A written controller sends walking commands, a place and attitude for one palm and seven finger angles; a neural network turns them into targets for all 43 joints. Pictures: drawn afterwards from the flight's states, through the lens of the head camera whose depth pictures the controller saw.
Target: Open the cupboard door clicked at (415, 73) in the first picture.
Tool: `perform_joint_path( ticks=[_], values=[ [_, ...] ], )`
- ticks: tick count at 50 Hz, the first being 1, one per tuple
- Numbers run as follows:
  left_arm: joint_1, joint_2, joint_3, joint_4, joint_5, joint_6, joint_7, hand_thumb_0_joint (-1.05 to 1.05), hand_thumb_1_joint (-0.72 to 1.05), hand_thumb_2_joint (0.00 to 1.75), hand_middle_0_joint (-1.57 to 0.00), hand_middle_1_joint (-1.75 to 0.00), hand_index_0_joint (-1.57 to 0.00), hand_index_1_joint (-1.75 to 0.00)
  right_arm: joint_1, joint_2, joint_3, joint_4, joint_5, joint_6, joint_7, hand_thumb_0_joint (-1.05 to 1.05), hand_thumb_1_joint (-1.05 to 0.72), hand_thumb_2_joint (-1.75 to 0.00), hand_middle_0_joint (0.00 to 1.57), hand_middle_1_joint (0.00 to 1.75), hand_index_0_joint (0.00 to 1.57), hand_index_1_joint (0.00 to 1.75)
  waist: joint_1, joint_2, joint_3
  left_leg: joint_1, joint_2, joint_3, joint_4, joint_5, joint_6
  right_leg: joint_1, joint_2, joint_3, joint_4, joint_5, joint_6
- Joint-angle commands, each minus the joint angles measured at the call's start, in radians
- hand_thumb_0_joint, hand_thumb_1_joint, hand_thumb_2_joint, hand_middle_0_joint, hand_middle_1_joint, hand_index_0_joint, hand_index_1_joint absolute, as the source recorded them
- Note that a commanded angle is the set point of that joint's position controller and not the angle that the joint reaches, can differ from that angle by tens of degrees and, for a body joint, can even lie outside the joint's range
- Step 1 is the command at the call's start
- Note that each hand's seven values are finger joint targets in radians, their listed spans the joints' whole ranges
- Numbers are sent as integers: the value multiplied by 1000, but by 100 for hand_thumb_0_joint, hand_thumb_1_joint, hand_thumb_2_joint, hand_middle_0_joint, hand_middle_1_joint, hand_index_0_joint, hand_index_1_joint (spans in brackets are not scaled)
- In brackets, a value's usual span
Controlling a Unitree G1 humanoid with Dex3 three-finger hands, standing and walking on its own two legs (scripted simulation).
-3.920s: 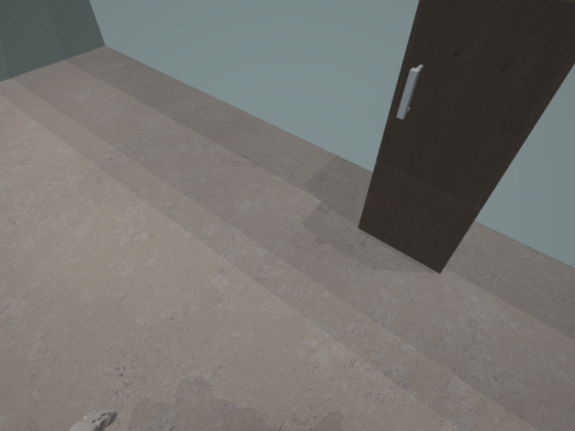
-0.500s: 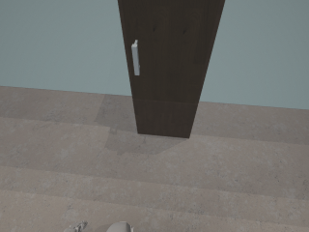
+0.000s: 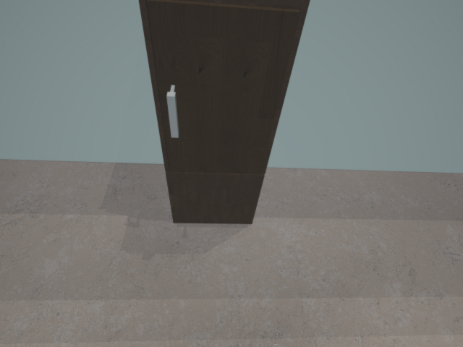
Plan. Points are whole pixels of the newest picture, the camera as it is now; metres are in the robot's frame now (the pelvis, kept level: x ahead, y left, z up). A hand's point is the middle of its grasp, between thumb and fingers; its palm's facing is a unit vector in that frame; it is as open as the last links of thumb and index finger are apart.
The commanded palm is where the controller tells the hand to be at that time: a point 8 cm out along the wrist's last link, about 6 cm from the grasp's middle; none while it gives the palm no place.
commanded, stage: take the last steps up to it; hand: left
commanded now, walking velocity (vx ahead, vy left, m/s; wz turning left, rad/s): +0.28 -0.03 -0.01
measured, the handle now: (174, 111) +0.75 +0.18 -0.05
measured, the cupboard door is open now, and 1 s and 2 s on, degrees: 0 0 0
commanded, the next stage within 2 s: come to a stop and stand still in 0.44 s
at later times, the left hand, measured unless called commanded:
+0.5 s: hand out of the picture +0.13 +0.10 -0.18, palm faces +0.10 -0.98 -0.18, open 7.3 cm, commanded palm none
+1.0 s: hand (161, 307) +0.24 +0.14 -0.19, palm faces +0.08 -0.96 -0.28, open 7.4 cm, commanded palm none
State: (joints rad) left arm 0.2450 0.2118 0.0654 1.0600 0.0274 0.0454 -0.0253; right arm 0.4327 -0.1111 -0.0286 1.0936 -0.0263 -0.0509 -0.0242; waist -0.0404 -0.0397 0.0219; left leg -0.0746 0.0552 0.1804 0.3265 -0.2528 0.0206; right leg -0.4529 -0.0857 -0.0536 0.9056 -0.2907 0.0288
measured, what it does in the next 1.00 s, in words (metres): walks ahead: right foot, then left foot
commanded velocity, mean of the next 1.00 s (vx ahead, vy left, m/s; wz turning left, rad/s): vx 0.03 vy -0.02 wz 0.02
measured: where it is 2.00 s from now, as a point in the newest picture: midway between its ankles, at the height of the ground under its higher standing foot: outside the picture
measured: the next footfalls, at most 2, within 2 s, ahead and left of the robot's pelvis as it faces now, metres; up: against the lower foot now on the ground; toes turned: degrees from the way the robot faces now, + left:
right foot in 0.16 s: +0.13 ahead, -0.15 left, +0.00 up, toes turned -9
left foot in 0.64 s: +0.30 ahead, +0.08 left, +0.00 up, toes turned +10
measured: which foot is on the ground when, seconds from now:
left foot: down 0.00-0.18, up 0.20-0.62, down 0.64-1.00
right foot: up 0.00-0.14, down 0.16-0.64, up 0.66-1.00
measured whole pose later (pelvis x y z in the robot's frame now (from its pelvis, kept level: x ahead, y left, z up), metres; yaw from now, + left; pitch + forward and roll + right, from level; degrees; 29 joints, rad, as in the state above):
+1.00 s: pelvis +0.17 -0.07 -0.02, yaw +0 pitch -1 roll +0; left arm 0.19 0.22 0.08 0.98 0.02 0.05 0.03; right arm 0.09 -0.18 -0.07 1.01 -0.02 0.04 -0.02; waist 0.01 0.01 0.09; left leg -0.36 0.10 0.14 0.53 -0.13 0.00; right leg -0.38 -0.06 -0.03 0.88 -0.45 0.02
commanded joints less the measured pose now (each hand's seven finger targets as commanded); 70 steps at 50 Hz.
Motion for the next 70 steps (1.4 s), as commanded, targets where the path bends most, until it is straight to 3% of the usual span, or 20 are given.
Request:
perform_joint_path(
  ticks=[1, 4, 7, 9, 10, 12, 16, 27, 30, 32, 33, 37, 43, 48, 51, 52, 53, 55, 60, 70],
  values=[
    [-157, -10, -9, -104, -2, -51, -5, 0, 90, 90, -20, -30, -20, -30, 108, -166, -35, 10, -8, -7, -9, 0, -90, -90, 20, 30, 20, 30, -35, 205, 94, 37, 267, -197, -141, 126, 129, -94, -6, -43, -171, -39, -10],
    [-137, -12, -7, -91, -5, -62, -3, 0, 90, 90, -20, -30, -20, -30, 87, -170, -38, 22, -10, -3, -4, 0, -90, -90, 20, 30, 20, 30, -14, 208, 95, -39, 263, -193, -108, 85, 120, 25, 16, -66, -265, -44, -25],
    [87, 28, 13, -4, 1, -82, 7, 0, 90, 90, -20, -30, -20, -30, 39, -148, -35, 27, 2, 0, 1, 0, -90, -90, 20, 30, 20, 30, 99, 78, -5, -183, 166, -87, 146, 52, 49, 398, 38, -68, -454, 82, -51],
    [306, 202, 42, 48, -6, -100, 31, 0, 90, 90, -20, -30, -20, -30, 13, -73, -12, -32, 16, 0, 17, 0, -90, -90, 20, 30, 20, 30, 159, -281, -98, -545, -9, -20, 671, -350, -12, 648, -356, 485, -676, -115, -193],
    [284, 185, 40, 44, -16, -94, 39, 0, 90, 90, -20, -30, -20, -30, -41, -105, -24, -44, 8, 9, 16, 0, -90, -90, 20, 30, 20, 30, 158, -161, -46, -577, 24, -123, 790, -319, 2, 554, -364, 480, -729, -174, -215],
    [139, 100, 21, 15, -15, -101, 41, 0, 90, 90, -20, -30, -20, -30, -60, -86, -33, -27, 6, 15, 21, 0, -90, -90, 20, 30, 20, 30, 99, -137, 70, -571, 75, -149, 862, -158, 3, 351, -306, 383, -764, -239, -186],
    [87, -11, -12, -5, -7, -121, 48, 0, 90, 90, -20, -30, -20, -30, 2, -31, -31, 2, -4, 36, 23, 0, -90, -90, 20, 30, 20, 30, 17, -16, 95, -472, 87, -133, 769, -18, -30, 234, -200, 84, -742, 183, -159],
    [182, 46, -14, 47, -1, -122, 52, 0, 90, 90, -20, -30, -20, -30, -255, -67, -18, -107, 4, 24, 41, 0, -90, -90, 20, 30, 20, 30, 61, -70, 87, -400, 42, -69, 364, 26, -22, 359, -195, 21, -640, 531, -176],
    [161, 23, -28, 56, -7, -99, 67, 0, 90, 90, -20, -30, -20, -30, -136, -84, -7, -55, 3, 13, 17, 0, -90, -90, 20, 30, 20, 30, 6, -16, -1, -129, 6, -74, 141, 322, -21, 348, -110, -38, -407, 668, -98],
    [250, -33, -47, 62, -31, -88, 77, 0, 90, 90, -20, -30, -20, -30, -32, -200, -22, -30, 9, 6, -8, 0, -90, -90, 20, 30, 20, 30, 5, 211, -202, 230, 281, -291, 208, 1128, 104, 154, 5, -67, -213, 107, -8],
    [269, -26, -47, 64, -30, -75, 83, 0, 90, 90, -20, -30, -20, -30, -37, -223, -27, -30, 23, 18, -14, 0, -90, -90, 20, 30, 20, 30, 8, 251, -207, 174, 355, -311, 138, 1232, 178, 178, 25, -26, -99, -298, -4],
    [167, 3, -23, 30, -11, -25, 84, 0, 90, 90, -20, -30, -20, -30, -191, -203, -33, -62, 18, 52, -39, 0, -90, -90, 20, 30, 20, 30, 21, 206, -19, -38, 331, -266, 71, 1039, 187, 76, 8, 62, 90, -301, 4],
    [134, 3, 16, -45, -10, 7, 65, 0, 90, 90, -20, -30, -20, -30, -274, -216, -67, -120, 9, 64, -28, 0, -90, -90, 20, 30, 20, 30, 44, 149, -155, -73, 305, -202, 56, 654, 170, 35, 39, 69, 213, -186, 13],
    [129, -11, 10, -79, -7, 3, 54, 0, 90, 90, -20, -30, -20, -30, -352, -222, -74, -148, -6, 74, -3, 0, -90, -90, 20, 30, 20, 30, 62, 281, -88, -256, 263, -223, -19, 66, 125, 174, 25, 6, -78, -149, -12],
    [220, 25, 7, -46, 3, -23, 56, 0, 90, 90, -20, -30, -20, -30, -321, -181, -65, -145, 2, 87, 11, 0, -90, -90, 20, 30, 20, 30, 104, 121, -44, -419, 135, -163, 86, -260, 26, 373, 30, -10, -428, -26, -11],
    [182, 100, 8, -64, 16, -37, 59, 0, 90, 90, -20, -30, -20, -30, -289, -110, -50, -151, 16, 99, 19, 0, -90, -90, 20, 30, 20, 30, 85, -145, 9, -452, 27, -95, 299, -285, -42, 251, -143, 251, -651, -282, -63],
    [84, 174, 9, -113, 12, -32, 60, 0, 90, 90, -20, -30, -20, -30, -323, -100, -47, -186, 14, 105, 26, 0, -90, -90, 20, 30, 20, 30, 84, -270, 98, -453, -8, -133, 454, -278, -49, 42, -299, 472, -817, -487, -129],
    [-30, 190, 23, -152, 10, -37, 66, 0, 90, 90, -20, -30, -20, -30, -310, -137, -53, -175, 4, 114, 33, 0, -90, -90, 20, 30, 20, 30, 55, -199, 136, -410, 7, -214, 578, -171, -34, -75, -290, 454, -847, -481, -137],
    [-16, 135, 14, -141, -7, -57, 58, 0, 90, 90, -20, -30, -20, -30, -151, -163, -55, -97, 1, 95, 38, 0, -90, -90, 20, 30, 20, 30, 39, -97, 57, -436, -20, -183, 671, -7, -60, 191, -184, 205, -700, -30, -100],
    [146, 132, 24, -63, 4, -60, 69, 0, 90, 90, -20, -30, -20, -30, -208, -147, -35, -128, 8, 87, 23, 0, -90, -90, 20, 30, 20, 30, 116, -138, -29, -426, -8, -172, 481, -167, -77, 429, -265, 254, -624, 284, -195]
  ],
)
